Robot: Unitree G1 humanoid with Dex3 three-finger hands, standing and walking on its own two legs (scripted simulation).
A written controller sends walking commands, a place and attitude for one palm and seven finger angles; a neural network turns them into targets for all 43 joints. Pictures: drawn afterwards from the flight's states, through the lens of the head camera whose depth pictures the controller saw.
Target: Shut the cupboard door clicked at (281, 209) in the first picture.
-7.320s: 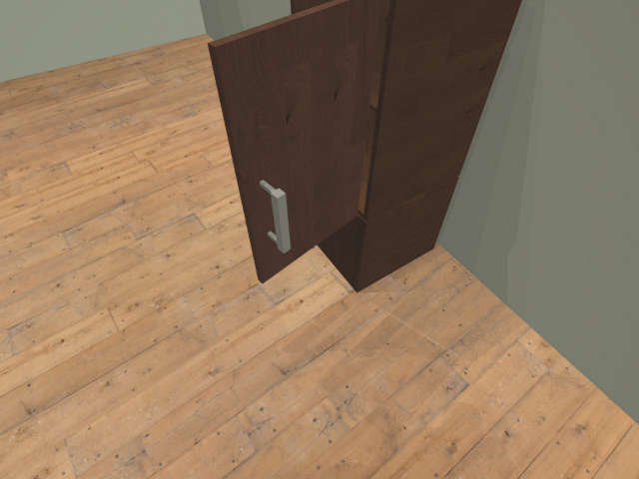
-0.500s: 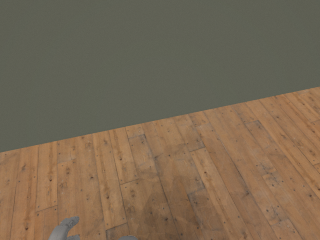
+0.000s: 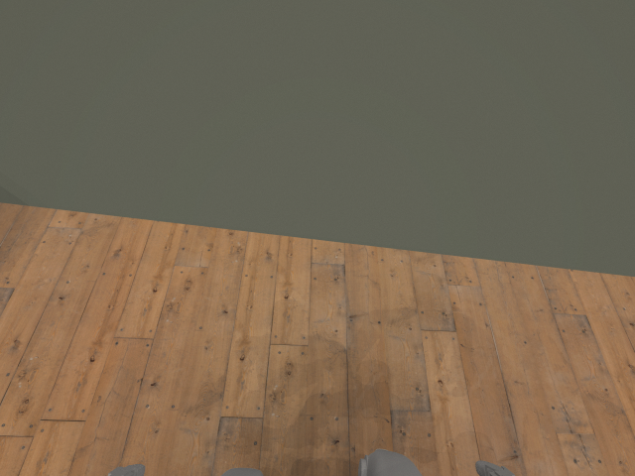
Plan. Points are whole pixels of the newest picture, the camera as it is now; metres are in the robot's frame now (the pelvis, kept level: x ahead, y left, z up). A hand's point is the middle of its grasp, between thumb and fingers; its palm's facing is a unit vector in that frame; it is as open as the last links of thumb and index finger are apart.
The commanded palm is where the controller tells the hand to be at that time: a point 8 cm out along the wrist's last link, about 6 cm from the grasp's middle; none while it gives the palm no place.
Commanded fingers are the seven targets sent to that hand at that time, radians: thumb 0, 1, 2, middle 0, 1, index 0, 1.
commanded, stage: walk to a spot facing it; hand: left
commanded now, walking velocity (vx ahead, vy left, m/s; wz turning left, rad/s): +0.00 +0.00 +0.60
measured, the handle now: out of the picture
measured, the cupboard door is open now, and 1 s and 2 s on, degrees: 100 100 100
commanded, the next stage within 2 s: none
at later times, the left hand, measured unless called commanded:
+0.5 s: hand out of the picture +0.02 +0.15 -0.17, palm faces +0.32 -0.92 -0.22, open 7.4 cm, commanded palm none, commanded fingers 0.00 0.90 0.90 -0.20 -0.30 -0.20 -0.30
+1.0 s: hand out of the picture +0.10 +0.19 -0.14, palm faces +0.56 -0.79 -0.26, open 7.3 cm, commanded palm none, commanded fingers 0.00 0.90 0.90 -0.20 -0.30 -0.20 -0.30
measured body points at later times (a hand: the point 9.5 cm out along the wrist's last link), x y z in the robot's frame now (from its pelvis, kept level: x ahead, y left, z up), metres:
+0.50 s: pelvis +0.02 -0.05 +0.00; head +0.08 -0.02 +0.45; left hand +0.00 +0.20 -0.15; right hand +0.21 -0.26 -0.13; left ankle -0.01 +0.06 -0.71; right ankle +0.02 -0.16 -0.73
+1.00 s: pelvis +0.13 -0.05 +0.00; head +0.17 -0.04 +0.45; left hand +0.07 +0.23 -0.12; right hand +0.30 -0.25 -0.16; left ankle +0.01 +0.04 -0.67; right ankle +0.19 -0.15 -0.73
